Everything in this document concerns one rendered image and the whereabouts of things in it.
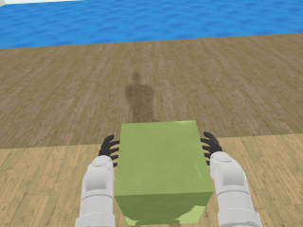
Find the right robot hand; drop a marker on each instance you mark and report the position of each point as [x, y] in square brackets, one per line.
[214, 145]

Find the left robot hand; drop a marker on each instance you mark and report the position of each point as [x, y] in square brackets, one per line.
[105, 148]

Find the left robot forearm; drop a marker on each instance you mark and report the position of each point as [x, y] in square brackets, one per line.
[97, 194]

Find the right robot forearm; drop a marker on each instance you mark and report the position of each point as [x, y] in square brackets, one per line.
[232, 191]

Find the carton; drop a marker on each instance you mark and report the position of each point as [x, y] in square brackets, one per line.
[161, 174]

